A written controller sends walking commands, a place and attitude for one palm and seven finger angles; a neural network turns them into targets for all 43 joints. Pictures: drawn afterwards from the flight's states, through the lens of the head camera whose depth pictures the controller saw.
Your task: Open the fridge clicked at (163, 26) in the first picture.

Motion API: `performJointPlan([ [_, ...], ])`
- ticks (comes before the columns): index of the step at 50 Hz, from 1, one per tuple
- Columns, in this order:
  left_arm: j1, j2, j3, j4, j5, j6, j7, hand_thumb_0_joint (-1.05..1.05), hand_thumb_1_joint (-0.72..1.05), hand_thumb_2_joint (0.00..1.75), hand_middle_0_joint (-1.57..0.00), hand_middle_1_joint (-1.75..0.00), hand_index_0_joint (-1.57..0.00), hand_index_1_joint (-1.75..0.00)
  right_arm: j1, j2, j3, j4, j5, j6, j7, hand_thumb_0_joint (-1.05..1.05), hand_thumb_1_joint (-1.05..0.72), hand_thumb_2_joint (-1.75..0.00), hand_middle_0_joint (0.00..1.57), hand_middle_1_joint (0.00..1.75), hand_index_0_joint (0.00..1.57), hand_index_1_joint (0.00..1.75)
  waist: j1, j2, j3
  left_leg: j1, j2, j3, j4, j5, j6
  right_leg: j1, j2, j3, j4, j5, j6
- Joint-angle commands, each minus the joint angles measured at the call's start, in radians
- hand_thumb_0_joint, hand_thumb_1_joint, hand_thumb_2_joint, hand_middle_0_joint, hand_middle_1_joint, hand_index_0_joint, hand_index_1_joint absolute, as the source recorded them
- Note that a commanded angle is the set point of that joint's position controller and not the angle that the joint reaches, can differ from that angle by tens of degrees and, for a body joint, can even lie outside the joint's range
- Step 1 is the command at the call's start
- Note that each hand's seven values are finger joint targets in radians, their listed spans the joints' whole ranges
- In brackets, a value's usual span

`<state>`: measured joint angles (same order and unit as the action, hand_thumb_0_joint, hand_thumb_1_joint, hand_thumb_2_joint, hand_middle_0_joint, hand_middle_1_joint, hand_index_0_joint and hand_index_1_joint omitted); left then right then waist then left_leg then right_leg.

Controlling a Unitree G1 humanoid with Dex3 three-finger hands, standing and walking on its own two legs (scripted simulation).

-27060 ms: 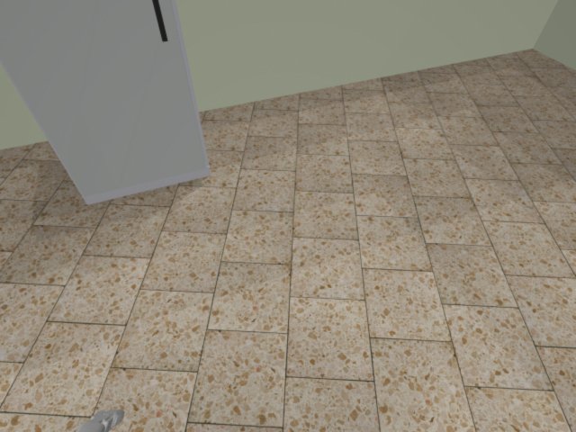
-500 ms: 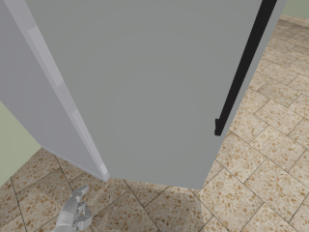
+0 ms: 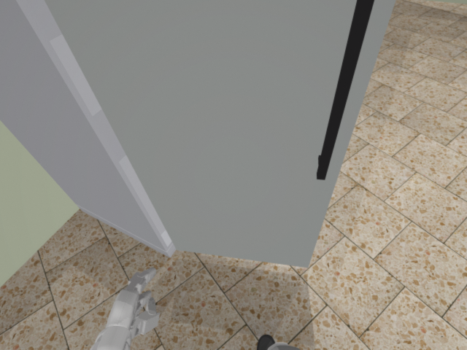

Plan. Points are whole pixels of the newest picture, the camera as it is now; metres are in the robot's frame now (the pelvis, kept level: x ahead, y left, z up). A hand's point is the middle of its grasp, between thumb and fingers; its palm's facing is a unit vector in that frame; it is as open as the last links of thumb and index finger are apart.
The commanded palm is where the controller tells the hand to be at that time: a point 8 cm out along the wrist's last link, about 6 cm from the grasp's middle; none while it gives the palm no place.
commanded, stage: step back with the hand held close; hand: right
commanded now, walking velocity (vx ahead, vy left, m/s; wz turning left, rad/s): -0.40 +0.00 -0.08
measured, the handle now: (341, 84) +0.49 -0.20 +0.19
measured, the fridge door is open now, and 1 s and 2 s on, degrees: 72 72 72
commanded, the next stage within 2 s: stop stepping back and stand still in 0.10 s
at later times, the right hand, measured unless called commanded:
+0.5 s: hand out of the picture +0.08 -0.31 +0.17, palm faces +0.52 +0.78 -0.35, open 7.4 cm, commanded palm +0.01 -0.33 +0.19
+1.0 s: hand out of the picture +0.03 -0.33 +0.18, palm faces +0.54 +0.71 -0.45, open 7.4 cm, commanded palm -0.03 -0.35 +0.19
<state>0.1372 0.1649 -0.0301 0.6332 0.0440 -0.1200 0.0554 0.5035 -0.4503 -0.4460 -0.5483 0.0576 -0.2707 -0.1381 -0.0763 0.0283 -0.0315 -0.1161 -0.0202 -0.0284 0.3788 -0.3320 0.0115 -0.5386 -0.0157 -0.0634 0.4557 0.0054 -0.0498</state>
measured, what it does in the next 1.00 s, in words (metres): walks backwards: right foot, then left foot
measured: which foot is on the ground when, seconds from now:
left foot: down 0.00-0.36, up 0.38-0.56, down 0.58-1.00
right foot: down 0.00-0.18, up 0.20-0.32, down 0.34-0.58, up 0.60-0.80, down 0.82-1.00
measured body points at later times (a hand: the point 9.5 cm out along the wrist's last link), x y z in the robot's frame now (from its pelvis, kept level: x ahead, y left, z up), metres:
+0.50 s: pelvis -0.11 -0.02 +0.01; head -0.12 -0.06 +0.46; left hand +0.05 +0.20 -0.06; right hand +0.04 -0.35 +0.19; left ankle -0.11 +0.10 -0.70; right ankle -0.04 -0.11 -0.73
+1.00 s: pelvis -0.14 -0.04 +0.00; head -0.15 -0.05 +0.45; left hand +0.03 +0.17 -0.08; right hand +0.00 -0.36 +0.20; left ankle -0.11 +0.05 -0.73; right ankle -0.11 -0.16 -0.73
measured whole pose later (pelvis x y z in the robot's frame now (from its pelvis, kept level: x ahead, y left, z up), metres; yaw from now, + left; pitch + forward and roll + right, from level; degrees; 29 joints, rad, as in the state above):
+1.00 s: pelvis -0.14 -0.04 +0.00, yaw -6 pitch -2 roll +0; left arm 0.28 0.18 -0.02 0.64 0.01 -0.16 0.06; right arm 0.52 -0.42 -0.44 -0.46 0.02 -0.19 -0.15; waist 0.01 0.03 -0.01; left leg -0.27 -0.02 0.05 0.59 -0.35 0.02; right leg -0.30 -0.02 -0.04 0.58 -0.25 -0.01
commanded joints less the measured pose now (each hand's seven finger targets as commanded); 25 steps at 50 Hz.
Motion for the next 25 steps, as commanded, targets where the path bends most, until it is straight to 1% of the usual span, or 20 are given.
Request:
performJointPlan([
  [1, -0.049, 0.188, 0.090, -0.123, -0.031, -0.043, 0.043, 0.00, 0.90, 0.90, -0.20, -0.30, -0.20, -0.30, -0.195, -0.173, -0.062, -0.176, 0.013, -0.043, 0.008, 0.00, -0.90, -0.90, 0.20, 0.30, 0.20, 0.30, 0.087, -0.029, -0.174, -0.379, 0.012, 0.060, 0.011, 0.069, -0.009, 0.617, -0.084, 0.146, -0.042, 0.018, 0.064],
  [2, -0.077, 0.205, 0.095, -0.153, -0.035, -0.046, 0.039, 0.00, 0.90, 0.90, -0.20, -0.30, -0.20, -0.30, -0.143, -0.204, -0.098, -0.206, 0.022, -0.032, 0.012, 0.00, -0.90, -0.90, 0.20, 0.30, 0.20, 0.30, 0.067, -0.160, -0.201, -0.322, -0.062, 0.073, 0.089, -0.063, -0.018, 0.582, -0.126, 0.236, -0.183, -0.066, 0.058],
  [3, -0.074, 0.198, 0.097, -0.171, -0.026, -0.038, 0.024, 0.00, 0.90, 0.90, -0.20, -0.30, -0.20, -0.30, -0.058, -0.197, -0.124, -0.208, 0.038, -0.026, 0.017, 0.00, -0.90, -0.90, 0.20, 0.30, 0.20, 0.30, 0.051, -0.258, -0.240, -0.208, -0.111, 0.079, 0.216, -0.202, 0.001, 0.483, -0.193, 0.350, -0.357, -0.236, 0.092],
  [4, -0.077, 0.192, 0.100, -0.181, -0.012, -0.031, 0.013, 0.00, 0.90, 0.90, -0.20, -0.30, -0.20, -0.30, 0.005, -0.215, -0.160, -0.226, 0.050, -0.023, 0.018, 0.00, -0.90, -0.90, 0.20, 0.30, 0.20, 0.30, 0.037, -0.298, -0.268, -0.102, -0.123, 0.069, 0.309, -0.269, 0.030, 0.361, -0.227, 0.400, -0.469, -0.444, 0.134],
  [5, -0.083, 0.174, 0.097, -0.190, -0.004, -0.019, 0.005, 0.00, 0.90, 0.90, -0.20, -0.30, -0.20, -0.30, 0.060, -0.224, -0.185, -0.242, 0.063, -0.019, 0.019, 0.00, -0.90, -0.90, 0.20, 0.30, 0.20, 0.30, 0.030, -0.284, -0.269, -0.038, -0.117, 0.078, 0.282, -0.254, 0.054, 0.285, -0.227, 0.353, -0.468, -0.470, 0.155],
  [6, -0.083, 0.158, 0.094, -0.197, -0.001, -0.006, 0.000, 0.00, 0.90, 0.90, -0.20, -0.30, -0.20, -0.30, 0.116, -0.227, -0.200, -0.239, 0.071, -0.016, 0.021, 0.00, -0.90, -0.90, 0.20, 0.30, 0.20, 0.30, 0.028, -0.274, -0.248, 0.023, -0.106, 0.095, 0.192, -0.208, 0.065, 0.209, -0.181, 0.244, -0.399, -0.421, 0.151],
  [7, -0.071, 0.152, 0.090, -0.198, -0.019, 0.002, -0.005, 0.00, 0.90, 0.90, -0.20, -0.30, -0.20, -0.30, 0.152, -0.237, -0.213, -0.236, 0.074, -0.016, 0.020, 0.00, -0.90, -0.90, 0.20, 0.30, 0.20, 0.30, 0.026, -0.222, -0.246, -0.005, -0.052, 0.076, 0.039, -0.129, 0.066, 0.225, -0.101, 0.127, -0.217, -0.357, 0.121],
  [8, -0.043, 0.143, 0.092, -0.187, -0.035, 0.012, -0.005, 0.00, 0.90, 0.90, -0.20, -0.30, -0.20, -0.30, 0.155, -0.213, -0.182, -0.253, 0.071, -0.020, 0.018, 0.00, -0.90, -0.90, 0.20, 0.30, 0.20, 0.30, 0.049, -0.071, -0.217, -0.209, 0.099, -0.024, -0.139, -0.077, 0.082, 0.343, -0.002, 0.021, 0.086, -0.302, 0.122],
  [9, -0.037, 0.136, 0.088, -0.185, -0.032, 0.019, -0.003, 0.00, 0.90, 0.90, -0.20, -0.30, -0.20, -0.30, 0.124, -0.248, -0.193, -0.291, 0.065, -0.024, 0.006, 0.00, -0.90, -0.90, 0.20, 0.30, 0.20, 0.30, 0.057, 0.106, -0.155, -0.472, 0.346, -0.248, -0.309, -0.151, 0.142, 0.382, 0.064, 0.045, 0.416, -0.318, 0.123],
  [10, -0.051, 0.143, 0.094, -0.181, -0.028, 0.016, 0.004, 0.00, 0.90, 0.90, -0.20, -0.30, -0.20, -0.30, 0.102, -0.258, -0.202, -0.254, 0.046, -0.005, -0.006, 0.00, -0.90, -0.90, 0.20, 0.30, 0.20, 0.30, 0.036, 0.197, -0.054, -0.601, 0.440, -0.328, -0.298, -0.199, 0.229, 0.247, 0.075, 0.107, 0.695, -0.436, 0.116],
  [11, -0.031, 0.132, 0.089, -0.160, -0.021, 0.023, 0.004, 0.00, 0.90, 0.90, -0.20, -0.30, -0.20, -0.30, 0.081, -0.186, -0.162, -0.194, 0.033, 0.023, -0.002, 0.00, -0.90, -0.90, 0.20, 0.30, 0.20, 0.30, 0.065, 0.175, 0.018, -0.584, 0.415, -0.238, -0.246, -0.214, 0.212, 0.136, 0.011, 0.153, 0.765, -0.452, 0.088],
  [13, -0.034, 0.134, 0.055, -0.165, -0.016, 0.006, 0.020, 0.00, 0.90, 0.90, -0.20, -0.30, -0.20, -0.30, -0.031, -0.170, -0.127, -0.156, 0.003, 0.031, -0.003, 0.00, -0.90, -0.90, 0.20, 0.30, 0.20, 0.30, 0.089, 0.086, 0.052, -0.395, 0.278, -0.080, -0.082, 0.065, 0.125, 0.153, -0.052, 0.128, 0.414, -0.413, 0.059],
  [15, -0.005, 0.176, 0.062, -0.126, -0.032, -0.027, 0.052, 0.00, 0.90, 0.90, -0.20, -0.30, -0.20, -0.30, -0.126, -0.145, -0.079, -0.109, -0.013, 0.033, -0.021, 0.00, -0.90, -0.90, 0.20, 0.30, 0.20, 0.30, 0.095, -0.074, 0.020, -0.294, 0.184, -0.038, 0.068, 0.191, 0.056, 0.289, -0.007, 0.070, 0.007, -0.261, 0.043],
  [16, 0.004, 0.203, 0.074, -0.131, -0.038, -0.052, 0.060, 0.00, 0.90, 0.90, -0.20, -0.30, -0.20, -0.30, -0.160, -0.142, -0.065, -0.141, -0.022, 0.019, -0.029, 0.00, -0.90, -0.90, 0.20, 0.30, 0.20, 0.30, 0.079, -0.220, -0.022, -0.242, 0.100, -0.001, 0.157, 0.132, 0.019, 0.312, -0.083, 0.165, -0.104, -0.186, 0.016],
  [17, 0.001, 0.213, 0.078, -0.148, -0.051, -0.074, 0.067, 0.00, 0.90, 0.90, -0.20, -0.30, -0.20, -0.30, -0.169, -0.144, -0.054, -0.155, -0.025, 0.013, -0.034, 0.00, -0.90, -0.90, 0.20, 0.30, 0.20, 0.30, 0.065, -0.296, -0.043, -0.240, 0.042, 0.031, 0.223, 0.064, -0.006, 0.340, -0.173, 0.287, -0.126, -0.112, -0.017],
  [18, 0.007, 0.216, 0.084, -0.146, -0.055, -0.086, 0.063, 0.00, 0.90, 0.90, -0.20, -0.30, -0.20, -0.30, -0.163, -0.146, -0.064, -0.162, -0.020, 0.004, -0.035, 0.00, -0.90, -0.90, 0.20, 0.30, 0.20, 0.30, 0.052, -0.240, -0.096, -0.209, 0.009, 0.027, 0.235, -0.014, -0.015, 0.345, -0.207, 0.347, -0.137, -0.164, -0.035],
  [19, 0.014, 0.184, 0.074, -0.136, -0.042, -0.095, 0.057, 0.00, 0.90, 0.90, -0.20, -0.30, -0.20, -0.30, -0.146, -0.146, -0.059, -0.194, -0.011, 0.005, -0.023, 0.00, -0.90, -0.90, 0.20, 0.30, 0.20, 0.30, 0.084, -0.279, -0.108, -0.218, -0.023, 0.031, 0.326, -0.139, -0.012, 0.337, -0.211, 0.473, -0.288, -0.407, 0.002],
  [20, 0.009, 0.183, 0.077, -0.137, -0.033, -0.097, 0.049, 0.00, 0.90, 0.90, -0.20, -0.30, -0.20, -0.30, -0.163, -0.131, -0.054, -0.237, -0.023, 0.008, -0.022, 0.00, -0.90, -0.90, 0.20, 0.30, 0.20, 0.30, 0.087, -0.334, -0.063, -0.216, -0.029, -0.004, 0.420, -0.160, -0.010, 0.275, -0.227, 0.538, -0.377, -0.613, 0.011],
  [22, 0.004, 0.162, 0.074, -0.148, -0.034, -0.106, 0.028, 0.00, 0.90, 0.90, -0.20, -0.30, -0.20, -0.30, -0.120, -0.156, -0.071, -0.288, -0.034, 0.010, -0.025, 0.00, -0.90, -0.90, 0.20, 0.30, 0.20, 0.30, 0.068, -0.248, -0.071, -0.184, -0.026, -0.003, 0.399, -0.108, -0.001, 0.270, -0.213, 0.467, -0.394, -0.669, 0.018],
  [25, -0.004, 0.161, 0.066, -0.160, -0.028, -0.084, 0.013, 0.00, 0.90, 0.90, -0.20, -0.30, -0.20, -0.30, 0.055, -0.114, -0.063, -0.195, -0.026, 0.033, -0.021, 0.00, -0.90, -0.90, 0.20, 0.30, 0.20, 0.30, 0.057, -0.238, -0.070, 0.028, -0.063, 0.108, 0.153, -0.121, 0.016, 0.152, -0.147, 0.295, -0.375, -0.643, 0.036],
])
